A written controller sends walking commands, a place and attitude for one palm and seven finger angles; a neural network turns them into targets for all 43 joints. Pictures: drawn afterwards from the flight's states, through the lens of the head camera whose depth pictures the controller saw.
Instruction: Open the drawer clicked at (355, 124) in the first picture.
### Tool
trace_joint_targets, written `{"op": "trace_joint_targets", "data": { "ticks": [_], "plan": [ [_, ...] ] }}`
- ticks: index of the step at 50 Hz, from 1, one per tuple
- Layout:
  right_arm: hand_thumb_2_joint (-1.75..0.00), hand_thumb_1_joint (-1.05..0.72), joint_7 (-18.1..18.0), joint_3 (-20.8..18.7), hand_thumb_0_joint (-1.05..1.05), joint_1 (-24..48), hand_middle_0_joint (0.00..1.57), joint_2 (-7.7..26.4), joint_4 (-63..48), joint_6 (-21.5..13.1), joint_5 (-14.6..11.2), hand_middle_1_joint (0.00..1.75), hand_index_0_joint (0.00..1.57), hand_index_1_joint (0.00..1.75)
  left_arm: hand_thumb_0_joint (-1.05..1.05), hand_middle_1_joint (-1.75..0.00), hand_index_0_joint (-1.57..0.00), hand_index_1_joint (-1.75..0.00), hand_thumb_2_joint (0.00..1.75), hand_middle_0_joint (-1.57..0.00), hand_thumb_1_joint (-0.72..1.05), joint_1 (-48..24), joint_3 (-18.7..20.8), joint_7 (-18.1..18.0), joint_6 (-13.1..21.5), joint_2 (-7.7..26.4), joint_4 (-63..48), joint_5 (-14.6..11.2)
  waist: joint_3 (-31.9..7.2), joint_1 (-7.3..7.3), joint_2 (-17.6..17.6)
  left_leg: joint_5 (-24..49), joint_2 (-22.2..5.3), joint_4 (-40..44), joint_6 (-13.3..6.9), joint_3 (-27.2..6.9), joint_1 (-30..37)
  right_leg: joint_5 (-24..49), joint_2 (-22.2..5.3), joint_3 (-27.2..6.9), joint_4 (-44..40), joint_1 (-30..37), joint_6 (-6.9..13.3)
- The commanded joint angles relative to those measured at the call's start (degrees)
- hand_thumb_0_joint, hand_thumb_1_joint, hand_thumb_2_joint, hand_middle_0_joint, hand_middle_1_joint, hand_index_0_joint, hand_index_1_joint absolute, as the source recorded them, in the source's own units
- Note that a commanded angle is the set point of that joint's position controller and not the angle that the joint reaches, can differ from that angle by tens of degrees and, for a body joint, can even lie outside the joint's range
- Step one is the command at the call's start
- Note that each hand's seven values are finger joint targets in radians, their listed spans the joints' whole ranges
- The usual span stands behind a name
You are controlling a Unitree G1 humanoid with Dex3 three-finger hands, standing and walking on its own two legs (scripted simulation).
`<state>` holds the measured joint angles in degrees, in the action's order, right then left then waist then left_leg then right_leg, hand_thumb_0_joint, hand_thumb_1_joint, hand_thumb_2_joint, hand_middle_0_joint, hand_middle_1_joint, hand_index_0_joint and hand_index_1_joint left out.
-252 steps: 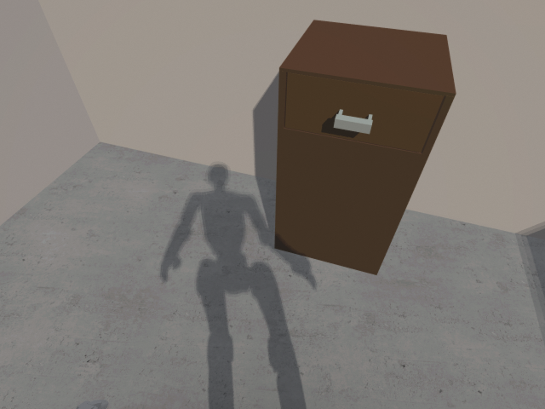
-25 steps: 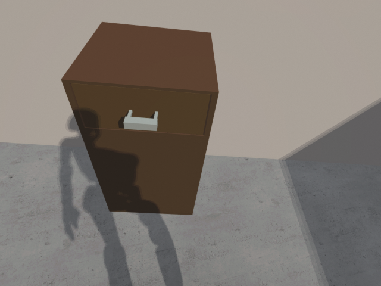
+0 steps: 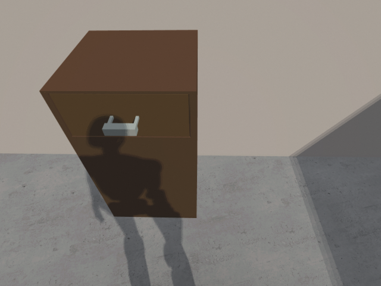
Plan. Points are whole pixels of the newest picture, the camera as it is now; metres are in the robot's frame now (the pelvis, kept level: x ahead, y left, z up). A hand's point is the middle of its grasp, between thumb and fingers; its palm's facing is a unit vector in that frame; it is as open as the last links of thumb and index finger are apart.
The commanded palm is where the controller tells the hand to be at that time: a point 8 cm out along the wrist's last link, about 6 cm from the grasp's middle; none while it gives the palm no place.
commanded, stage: come to a stop and stand still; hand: left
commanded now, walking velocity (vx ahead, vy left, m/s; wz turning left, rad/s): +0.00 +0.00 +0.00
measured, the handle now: (122, 124) +0.58 +0.25 -0.02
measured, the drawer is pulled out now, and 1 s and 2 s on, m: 0.00 0.00 0.00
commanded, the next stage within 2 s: look again from close up in 0.32 s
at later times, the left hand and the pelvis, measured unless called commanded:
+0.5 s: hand out of the picture -0.02 +0.15 -0.17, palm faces +0.02 -0.98 -0.19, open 7.4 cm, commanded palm none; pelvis +0.02 +0.00 +0.01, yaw -3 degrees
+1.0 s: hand out of the picture +0.00 +0.22 -0.17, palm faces -0.04 -0.98 -0.19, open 7.4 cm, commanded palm none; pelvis -0.01 +0.05 +0.00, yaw -4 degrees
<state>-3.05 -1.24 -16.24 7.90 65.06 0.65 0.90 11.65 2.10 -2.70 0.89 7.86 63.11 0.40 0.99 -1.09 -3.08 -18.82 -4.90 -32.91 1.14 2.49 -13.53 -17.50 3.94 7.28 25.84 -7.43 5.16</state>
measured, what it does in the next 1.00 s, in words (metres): steps on the spot: left foot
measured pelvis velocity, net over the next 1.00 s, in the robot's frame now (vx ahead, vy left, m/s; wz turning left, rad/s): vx -0.01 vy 0.05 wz -0.06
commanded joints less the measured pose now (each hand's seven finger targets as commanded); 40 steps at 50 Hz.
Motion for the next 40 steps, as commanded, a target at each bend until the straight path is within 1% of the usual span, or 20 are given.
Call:
{"op": "trace_joint_targets", "data": {
  "ticks": [1,4,8,12,20,21,22,23,24,25,26,27,29,30,31,32,33,34,38,40],
  "plan": [
    [-0.9,-0.9,0.09,-0.05,0.0,-6.16,0.2,2.07,0.63,-0.51,-0.05,0.3,0.2,0.3,0.0,-0.3,-0.2,-0.3,0.9,-0.2,0.9,3.94,-0.23,0.46,0.13,3.86,-0.46,-0.35,4.35,-0.45,3.36,15.96,-2.21,8.75,-1.09,-2.43,6.65,18.99,-11.45,-10.56,-8.41,-7.3,-1.94],
    [-0.9,-0.9,-0.06,0.27,0.0,-2.64,0.2,2.93,0.32,-0.74,-0.26,0.3,0.2,0.3,0.0,-0.3,-0.2,-0.3,0.9,-0.2,0.9,5.63,-0.36,0.41,-0.28,4.49,0.33,-0.1,5.36,0.7,-0.49,17.78,-2.89,9.9,-1.4,-1.88,5.92,19.87,-10.28,-10.13,-8.35,-4.82,-4.04],
    [-0.9,-0.9,-0.33,0.47,0.0,-1.61,0.2,3.55,-0.38,-0.62,-0.42,0.3,0.2,0.3,0.0,-0.3,-0.2,-0.3,0.9,-0.2,0.9,8.68,-0.71,0.2,0.07,5.3,1.54,-0.14,3.09,0.93,2.08,17.78,-2.29,9.75,-1.22,-0.61,7.21,27.72,-10.85,-10.64,-8.73,-1.06,-5.45],
    [-0.9,-0.9,-0.33,0.51,0.0,-1.34,0.2,4.29,-0.61,-0.67,-0.36,0.3,0.2,0.3,0.0,-0.3,-0.2,-0.3,0.9,-0.2,0.9,9.6,-0.87,0.13,0.36,5.29,1.98,-0.17,0.29,0.7,3.12,16.22,-1.96,10.59,-0.97,-0.42,8.15,28.99,-11.1,-10.71,-9.04,1.17,-5.35],
    [-0.9,-0.9,-0.4,0.83,0.0,-2.05,0.2,3.85,0.17,-0.72,-0.36,0.3,0.2,0.3,0.0,-0.3,-0.2,-0.3,0.9,-0.2,0.9,11.5,-1.24,-0.09,0.38,3.9,2.87,-0.12,2.76,0.92,3.61,15.91,-2.08,11.85,-1.23,-0.73,8.05,26.17,-10.79,-10.33,-9.44,0.09,-4.75],
    [-0.9,-0.9,0.72,0.25,0.0,3.21,0.2,5.67,-4.12,-2.09,-0.77,0.3,0.2,0.3,0.0,-0.3,-0.2,-0.3,0.9,-0.2,0.9,16.51,-0.87,-2.58,2.69,6.04,3.51,1.05,5.63,3.27,10.21,5.52,-0.23,-4.6,0.36,4.2,-2.64,62.44,-15.53,-16.46,-7.53,-0.58,-12.0],
    [-0.9,-0.9,0.8,0.17,0.0,-0.8,0.2,3.36,-6.24,-1.04,-0.67,0.3,0.2,0.3,0.0,-0.3,-0.2,-0.3,0.9,-0.2,0.9,16.56,-0.38,-2.37,3.19,8.03,1.05,1.13,2.12,0.39,10.12,-3.05,2.88,-8.85,-1.4,-1.19,-5.81,71.75,-17.28,-16.18,-4.32,4.33,-12.08],
    [-0.9,-0.9,1.03,0.19,0.0,-0.86,0.2,3.05,-5.73,-0.49,-0.74,0.3,0.2,0.3,0.0,-0.3,-0.2,-0.3,0.9,-0.2,0.9,15.48,-0.46,-2.04,3.08,7.99,0.86,0.92,0.65,0.6,8.2,-1.17,1.89,-9.61,-2.81,-1.53,-4.57,66.93,-17.75,-14.28,-4.12,4.25,-10.05],
    [-0.9,-0.9,1.19,0.29,0.0,-0.88,0.2,2.64,-6.38,-0.83,-0.89,0.3,0.2,0.3,0.0,-0.3,-0.2,-0.3,0.9,-0.2,0.9,14.49,-0.71,-1.75,2.97,6.93,0.59,1.11,-1.0,0.51,7.44,-1.62,1.15,-8.98,-2.9,-1.73,-5.31,57.35,-16.34,-12.53,-3.14,4.54,-4.86],
    [-0.9,-0.9,1.43,0.44,0.0,-1.29,0.2,2.15,-7.01,-1.36,-0.85,0.3,0.2,0.3,0.0,-0.3,-0.2,-0.3,0.9,-0.2,0.9,13.53,-0.92,-1.32,3.03,6.47,-0.92,1.09,-3.34,0.5,8.17,-1.83,1.68,-6.89,-2.58,-1.49,-5.07,53.07,-15.54,-12.02,-2.27,5.82,-0.49],
    [-0.9,-0.9,1.4,0.46,0.0,-1.28,0.2,2.14,-7.27,-1.68,-0.74,0.3,0.2,0.3,0.0,-0.3,-0.2,-0.3,0.9,-0.2,0.9,13.1,-1.01,-1.07,2.9,6.1,-1.88,1.16,-4.11,0.61,8.14,-1.7,2.46,-4.45,-2.26,-0.83,-4.38,50.73,-15.28,-12.1,-1.9,5.97,1.46],
    [-0.9,-0.9,1.33,0.61,0.0,-2.52,0.2,2.15,-7.13,-1.89,-0.65,0.3,0.2,0.3,0.0,-0.3,-0.2,-0.3,0.9,-0.2,0.9,12.46,-1.05,-1.03,2.67,6.17,-2.49,1.12,-4.97,0.25,8.41,-0.17,2.93,-1.25,-2.08,-0.54,-2.53,47.05,-14.56,-11.86,-1.22,5.41,2.16],
    [-0.9,-0.9,1.18,0.82,0.0,-5.59,0.2,2.51,-5.79,-2.06,-0.38,0.3,0.2,0.3,0.0,-0.3,-0.2,-0.3,0.9,-0.2,0.9,10.82,-1.31,-0.8,1.94,5.62,-3.06,0.57,-3.34,-0.76,5.72,7.76,2.2,5.9,-2.38,-1.4,3.06,30.78,-12.33,-11.03,0.01,-0.21,0.76],
    [-0.9,-0.9,1.09,0.81,0.0,-5.88,0.2,3.92,-5.67,-2.34,-0.19,0.3,0.2,0.3,0.0,-0.3,-0.2,-0.3,0.9,-0.2,0.9,11.05,-1.57,-0.6,1.5,4.65,-3.2,0.27,-1.88,-0.14,2.14,14.19,-0.08,6.59,-3.18,-4.01,3.5,21.45,-10.21,-10.6,0.07,-2.97,-0.61],
    [-0.9,-0.9,0.92,0.83,0.0,-5.39,0.2,4.78,-5.92,-2.38,0.08,0.3,0.2,0.3,0.0,-0.3,-0.2,-0.3,0.9,-0.2,0.9,11.34,-1.59,-0.53,1.03,3.93,-3.43,0.2,0.21,0.73,0.57,16.7,-2.15,6.8,-4.08,-5.56,2.21,13.79,-8.8,-10.1,-0.92,-4.63,-1.27],
    [-0.9,-0.9,0.75,0.98,0.0,-5.02,0.2,5.12,-5.77,-2.3,0.18,0.3,0.2,0.3,0.0,-0.3,-0.2,-0.3,0.9,-0.2,0.9,11.6,-1.67,-0.45,0.92,3.84,-3.31,0.26,2.41,1.13,0.31,17.27,-2.51,6.74,-4.38,-5.69,0.95,11.36,-8.02,-10.28,-1.39,-5.09,-1.4],
    [-0.9,-0.9,0.7,1.1,0.0,-4.99,0.2,5.01,-5.41,-2.49,0.28,0.3,0.2,0.3,0.0,-0.3,-0.2,-0.3,0.9,-0.2,0.9,11.45,-1.75,-0.34,0.83,3.97,-2.83,0.23,3.58,1.38,-2.78,19.25,-2.42,7.63,-4.53,-6.4,0.35,10.35,-7.86,-10.2,-0.81,-5.11,-1.52],
    [-0.9,-0.9,0.65,1.36,0.0,-4.84,0.2,4.86,-5.39,-2.49,0.2,0.3,0.2,0.3,0.0,-0.3,-0.2,-0.3,0.9,-0.2,0.9,11.11,-1.76,-0.2,0.52,4.64,-2.64,0.23,4.36,1.54,-3.17,19.02,-2.27,8.65,-4.81,-7.18,-0.48,8.77,-7.72,-9.43,-0.71,-4.37,-1.7],
    [-0.9,-0.9,0.82,1.62,0.0,-4.57,0.2,5.43,-5.5,-2.32,0.11,0.3,0.2,0.3,0.0,-0.3,-0.2,-0.3,0.9,-0.2,0.9,10.72,-2.02,0.25,-0.02,4.78,-2.63,0.41,8.18,1.98,0.75,7.72,-1.93,12.66,-5.1,-7.87,-3.95,3.07,-7.51,-9.39,-2.02,-5.59,-2.13],
    [-0.9,-0.9,0.9,1.69,0.0,-5.07,0.2,5.76,-5.41,-2.32,0.16,0.3,0.2,0.3,0.0,-0.3,-0.2,-0.3,0.9,-0.2,0.9,10.32,-2.01,0.4,-0.13,5.02,-3.0,0.39,7.83,1.93,2.21,4.68,-1.7,13.98,-5.21,-8.54,-4.55,2.32,-7.46,-9.53,-1.94,-5.06,-2.18]
  ]
}}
